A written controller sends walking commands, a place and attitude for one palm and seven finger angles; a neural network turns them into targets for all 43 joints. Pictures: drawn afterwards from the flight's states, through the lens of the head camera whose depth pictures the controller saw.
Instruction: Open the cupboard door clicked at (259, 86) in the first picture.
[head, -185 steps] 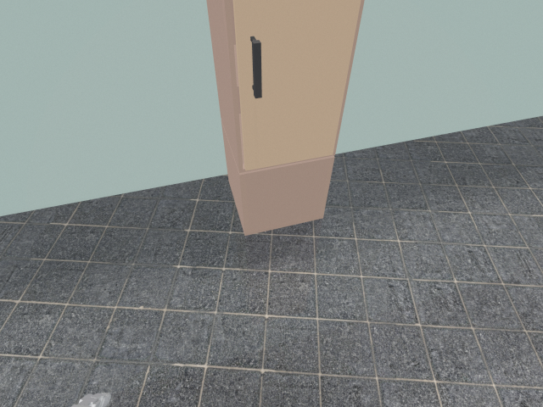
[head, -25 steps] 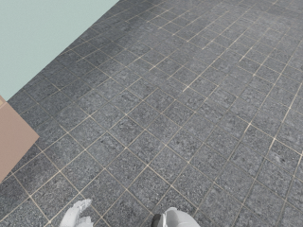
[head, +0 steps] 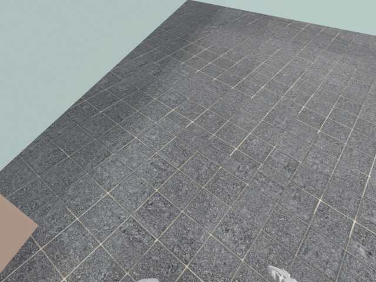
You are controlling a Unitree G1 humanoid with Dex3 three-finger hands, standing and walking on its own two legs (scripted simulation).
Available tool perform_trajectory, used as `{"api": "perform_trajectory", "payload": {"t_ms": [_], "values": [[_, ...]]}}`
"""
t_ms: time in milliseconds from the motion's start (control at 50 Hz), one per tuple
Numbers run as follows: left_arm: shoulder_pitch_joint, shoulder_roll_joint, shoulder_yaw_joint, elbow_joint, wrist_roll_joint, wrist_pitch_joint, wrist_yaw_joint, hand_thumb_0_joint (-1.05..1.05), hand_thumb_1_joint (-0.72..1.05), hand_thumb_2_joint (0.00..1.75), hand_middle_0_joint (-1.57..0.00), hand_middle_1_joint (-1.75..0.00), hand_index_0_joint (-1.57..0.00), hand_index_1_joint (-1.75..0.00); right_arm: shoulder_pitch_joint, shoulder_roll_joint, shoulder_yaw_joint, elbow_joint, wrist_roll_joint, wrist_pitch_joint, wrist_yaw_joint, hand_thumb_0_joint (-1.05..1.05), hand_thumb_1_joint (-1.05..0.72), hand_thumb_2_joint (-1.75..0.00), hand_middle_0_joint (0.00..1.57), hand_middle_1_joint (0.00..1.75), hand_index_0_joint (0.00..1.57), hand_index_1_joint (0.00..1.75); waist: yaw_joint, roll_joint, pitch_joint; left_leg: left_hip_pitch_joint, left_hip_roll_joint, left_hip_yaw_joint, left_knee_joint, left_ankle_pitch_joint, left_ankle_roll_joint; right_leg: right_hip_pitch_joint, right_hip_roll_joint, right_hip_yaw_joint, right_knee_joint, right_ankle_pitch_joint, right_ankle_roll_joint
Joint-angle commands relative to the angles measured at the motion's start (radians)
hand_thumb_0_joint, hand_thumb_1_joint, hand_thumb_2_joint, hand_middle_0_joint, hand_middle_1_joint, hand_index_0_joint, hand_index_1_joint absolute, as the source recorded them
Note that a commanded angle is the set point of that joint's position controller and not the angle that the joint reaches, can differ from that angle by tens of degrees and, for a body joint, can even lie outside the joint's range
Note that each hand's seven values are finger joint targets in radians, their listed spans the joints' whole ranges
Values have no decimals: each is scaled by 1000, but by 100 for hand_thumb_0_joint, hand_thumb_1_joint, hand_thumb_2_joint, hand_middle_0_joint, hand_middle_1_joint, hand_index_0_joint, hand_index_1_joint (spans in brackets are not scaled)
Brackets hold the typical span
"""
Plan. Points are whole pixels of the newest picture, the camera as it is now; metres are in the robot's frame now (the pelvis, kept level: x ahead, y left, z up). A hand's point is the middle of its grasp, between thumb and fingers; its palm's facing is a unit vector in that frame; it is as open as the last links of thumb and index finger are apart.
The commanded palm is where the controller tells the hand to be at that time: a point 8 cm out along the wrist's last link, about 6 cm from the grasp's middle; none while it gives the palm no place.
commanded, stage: walk to a spot facing it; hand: left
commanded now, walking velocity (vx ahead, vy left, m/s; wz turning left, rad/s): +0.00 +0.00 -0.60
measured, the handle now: out of the picture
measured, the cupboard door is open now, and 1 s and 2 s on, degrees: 0 0 0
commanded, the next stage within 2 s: turn to face it in 0.14 s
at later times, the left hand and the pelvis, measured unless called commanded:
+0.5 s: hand (145, 234) +0.25 +0.15 -0.15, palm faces -0.17 -0.96 -0.22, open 7.4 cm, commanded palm none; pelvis +0.11 -0.01 +0.00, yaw -8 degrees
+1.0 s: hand (96, 272) +0.15 +0.24 -0.16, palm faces +0.18 -0.96 -0.23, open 7.4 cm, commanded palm none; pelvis +0.09 +0.02 +0.01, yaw +8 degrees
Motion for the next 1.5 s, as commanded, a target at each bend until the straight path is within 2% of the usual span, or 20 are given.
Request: {"api": "perform_trajectory", "payload": {"t_ms": [0, 60, 140, 380, 420, 460, 540, 660, 700, 720, 740, 760, 880, 1040, 1160, 1180, 1200, 1220, 1300, 1480], "values": [[-20, 105, 29, -84, -18, -22, 1, 0, 90, 90, -20, -30, -20, -30, 404, -293, -67, 40, 5, -26, -42, 0, -90, -90, 20, 30, 20, 30, -183, 280, -257, 683, 489, -459, -192, 471, 201, -524, -42, -11, 737, -193, 28], [-90, 91, 49, -79, 6, 16, -17, 0, 90, 90, -20, -30, -20, -30, 191, -145, -26, -7, 11, -27, -46, 0, -90, -90, 20, 30, 20, 30, -106, 112, 10, 276, 370, -223, -294, 262, 145, -516, -153, -4, 807, -20, 58], [-26, 30, 53, -70, 5, 73, -26, 0, 90, 90, -20, -30, -20, -30, 148, -110, -21, 2, 13, -28, -54, 0, -90, -90, 20, 30, 20, 30, -44, 144, 25, 151, 288, 20, -296, 311, 111, -461, -171, -42, 774, 102, 84], [-156, 35, 12, -87, 10, 38, 5, 0, 90, 90, -20, -30, -20, -30, 259, -135, -37, 88, 4, 4, -42, 0, -90, -90, 20, 30, 20, 30, -76, 129, -20, 231, 198, 16, -118, 403, 102, -153, -131, -161, -20, 292, 90], [-92, 132, 25, -63, 12, 20, 20, 0, 90, 90, -20, -30, -20, -30, 283, -80, -24, 83, 18, 9, -33, 0, -90, -90, 20, 30, 20, 30, -46, -35, -110, 66, 117, 54, 42, 117, 17, 94, -313, -3, -50, 668, 49], [-52, 225, 38, -59, 3, 22, 24, 0, 90, 90, -20, -30, -20, -30, 255, -49, -22, 44, 26, 39, -35, 0, -90, -90, 20, 30, 20, 30, -22, -173, -146, -43, 10, 9, 306, -467, -18, 115, -546, 91, -82, 944, -119], [-221, 175, 41, -109, 7, 37, 42, 0, 90, 90, -20, -30, -20, -30, 229, -66, -39, 48, 20, 69, -25, 0, -90, -90, 20, 30, 20, 30, -63, -184, -60, -101, 28, -66, 528, -386, -26, -35, -487, -28, -119, 679, -107], [-312, 183, 58, -158, 12, 58, 40, 0, 90, 90, -20, -30, -20, -30, 277, -48, -48, 27, 12, 79, -6, 0, -90, -90, 20, 30, 20, 30, -111, -187, 15, 27, 18, 18, 246, -239, -32, -234, -457, -161, -90, 277, -25], [-320, 171, 57, -172, 0, 71, 34, 0, 90, 90, -20, -30, -20, -30, 336, -77, -58, 30, 7, 73, -4, 0, -90, -90, 20, 30, 20, 30, -142, -60, 1, 146, -5, 33, 36, -67, -28, -298, -412, -212, 63, 148, 22], [-312, 132, 53, -189, -9, 82, 28, 0, 90, 90, -20, -30, -20, -30, 366, -135, -70, 33, 3, 66, -5, 0, -90, -90, 20, 30, 20, 30, -154, 164, 16, 147, 71, -136, -115, -57, 6, -376, -321, -237, 243, 9, 65], [-317, 65, 46, -231, -14, 91, 21, 0, 90, 90, -20, -30, -20, -30, 378, -236, -95, 11, -2, 55, -12, 0, -90, -90, 20, 30, 20, 30, -170, 448, 43, 136, 296, -501, -305, 30, 114, -555, -193, -227, 493, -239, 135], [-381, 86, 43, -256, -5, 93, 18, 0, 90, 90, -20, -30, -20, -30, 370, -273, -103, 5, -8, 54, -18, 0, -90, -90, 20, 30, 20, 30, -185, 332, 29, 85, 369, -586, -359, -39, 198, -541, -191, -106, 653, -209, 112], [-286, 108, 60, -191, 0, 85, -1, 0, 90, 90, -20, -30, -20, -30, 149, -207, -77, -65, 5, 32, -38, 0, -90, -90, 20, 30, 20, 30, -95, 111, -60, 148, 168, -346, -295, -26, 146, -507, -192, -34, 669, 80, 131], [-302, 114, 50, -220, -10, 87, 11, 0, 90, 90, -20, -30, -20, -30, 179, -252, -95, -59, 3, 55, -28, 0, -90, -90, 20, 30, 20, 30, -132, 138, -75, 222, 167, -461, -280, 18, 200, -407, -137, -31, 374, -26, 128], [-119, 142, 53, -188, -18, 73, 19, 0, 90, 90, -20, -30, -20, -30, 71, -261, -104, -101, 9, 75, -15, 0, -90, -90, 20, 30, 20, 30, -54, 148, -109, 51, 59, -447, -202, 0, 116, -60, -97, -68, -64, 123, 95], [-88, 197, 63, -190, -7, 64, 24, 0, 90, 90, -20, -30, -20, -30, 69, -220, -102, -112, 17, 80, -9, 0, -90, -90, 20, 30, 20, 30, -40, 22, -101, -85, -20, -372, -70, -107, 55, 53, -211, 33, -211, 98, 56], [-104, 296, 80, -209, 12, 58, 32, 0, 90, 90, -20, -30, -20, -30, 74, -143, -90, -140, 20, 81, -7, 0, -90, -90, 20, 30, 20, 30, -35, -297, -52, -291, -166, -173, 209, -305, -28, 78, -503, 357, -326, -26, -53], [-180, 296, 65, -236, 2, 64, 36, 0, 90, 90, -20, -30, -20, -30, 34, -206, -99, -146, 5, 83, -6, 0, -90, -90, 20, 30, 20, 30, -44, -247, 2, -247, -119, -186, 419, -362, -15, -127, -577, 346, -333, 0, -95], [-318, 182, 35, -263, -2, 42, 29, 0, 90, 90, -20, -30, -20, -30, 110, -184, -94, -79, 1, 102, 14, 0, -90, -90, 20, 30, 20, 30, -135, -131, 84, -221, -61, -151, 651, -159, -39, -190, -386, 26, -236, 274, -28], [-119, 235, 48, -200, 10, 46, 27, 0, 90, 90, -20, -30, -20, -30, -56, -147, -61, -125, 14, 94, 16, 0, -90, -90, 20, 30, 20, 30, -27, -192, -7, -144, -34, -41, 317, -255, -60, 55, -442, -100, -97, 681, -63]]}}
